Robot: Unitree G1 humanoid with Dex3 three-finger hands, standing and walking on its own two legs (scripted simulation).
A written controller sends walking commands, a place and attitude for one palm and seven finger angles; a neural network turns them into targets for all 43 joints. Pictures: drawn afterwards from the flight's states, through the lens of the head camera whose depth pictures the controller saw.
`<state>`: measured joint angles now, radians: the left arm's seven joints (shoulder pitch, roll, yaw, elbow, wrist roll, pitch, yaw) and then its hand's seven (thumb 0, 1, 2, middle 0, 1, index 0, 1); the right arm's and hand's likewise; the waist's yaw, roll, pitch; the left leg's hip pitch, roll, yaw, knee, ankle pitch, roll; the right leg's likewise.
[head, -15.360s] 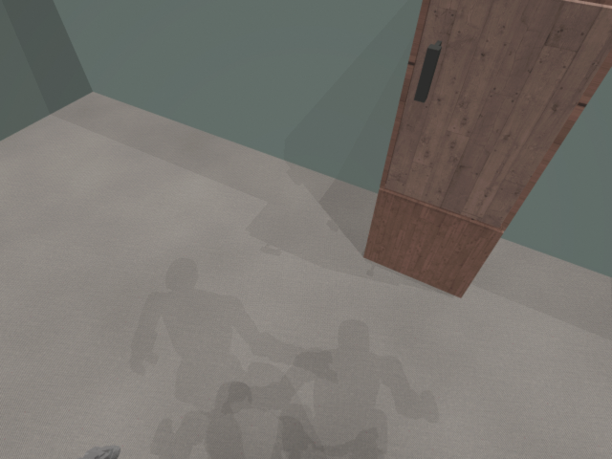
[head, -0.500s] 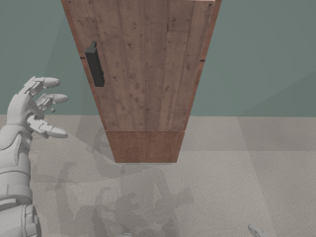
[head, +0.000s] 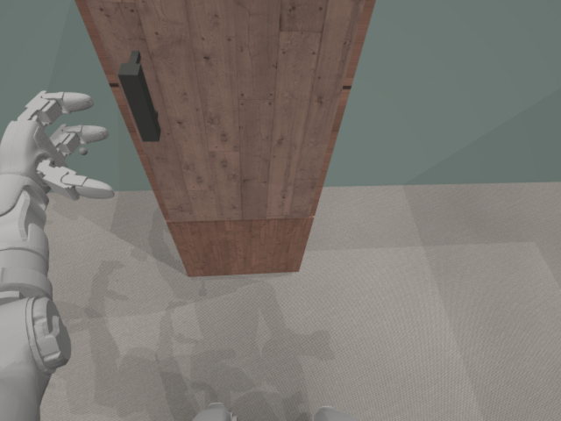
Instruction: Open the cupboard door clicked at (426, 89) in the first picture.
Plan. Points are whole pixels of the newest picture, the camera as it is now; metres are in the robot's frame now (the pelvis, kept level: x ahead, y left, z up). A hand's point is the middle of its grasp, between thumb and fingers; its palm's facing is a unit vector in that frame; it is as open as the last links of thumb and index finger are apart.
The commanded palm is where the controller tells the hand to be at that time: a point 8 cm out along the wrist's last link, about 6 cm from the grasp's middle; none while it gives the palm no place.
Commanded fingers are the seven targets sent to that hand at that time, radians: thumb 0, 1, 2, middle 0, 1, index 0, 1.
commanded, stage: move the hooked fingers beside the handle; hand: left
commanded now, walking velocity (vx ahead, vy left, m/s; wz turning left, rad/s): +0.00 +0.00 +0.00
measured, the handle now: (143, 97) +0.57 +0.21 +0.10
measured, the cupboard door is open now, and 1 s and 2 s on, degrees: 0 0 0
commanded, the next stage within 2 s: slide the fingers in behind the handle in 1.28 s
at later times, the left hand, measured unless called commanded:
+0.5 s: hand (100, 113) +0.52 +0.26 +0.12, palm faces +0.04 -1.00 +0.01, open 14.0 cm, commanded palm +0.50 +0.31 +0.11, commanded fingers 0.00 -0.50 0.30 -0.30 -1.20 -0.30 -1.20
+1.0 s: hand (98, 117) +0.52 +0.27 +0.10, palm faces +0.04 -1.00 +0.01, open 14.0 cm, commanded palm +0.51 +0.31 +0.10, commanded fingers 0.00 -0.50 0.30 -0.30 -1.20 -0.30 -1.20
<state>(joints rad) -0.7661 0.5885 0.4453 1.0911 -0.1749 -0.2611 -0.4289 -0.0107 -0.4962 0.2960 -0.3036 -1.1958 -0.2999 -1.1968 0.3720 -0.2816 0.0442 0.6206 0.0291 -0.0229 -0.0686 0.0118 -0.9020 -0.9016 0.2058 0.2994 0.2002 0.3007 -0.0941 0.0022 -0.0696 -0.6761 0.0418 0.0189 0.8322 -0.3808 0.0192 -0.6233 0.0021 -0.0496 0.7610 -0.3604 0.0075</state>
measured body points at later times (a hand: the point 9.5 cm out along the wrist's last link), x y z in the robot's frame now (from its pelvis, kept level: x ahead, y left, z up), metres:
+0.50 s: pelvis +0.00 +0.00 -0.01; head +0.12 +0.02 +0.43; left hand +0.51 +0.31 +0.12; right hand -0.02 -0.27 -0.11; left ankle +0.01 +0.10 -0.70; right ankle +0.00 -0.13 -0.70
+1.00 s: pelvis +0.01 +0.01 -0.01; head +0.13 +0.04 +0.42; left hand +0.51 +0.32 +0.11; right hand +0.01 -0.26 -0.11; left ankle +0.01 +0.10 -0.70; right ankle +0.00 -0.13 -0.70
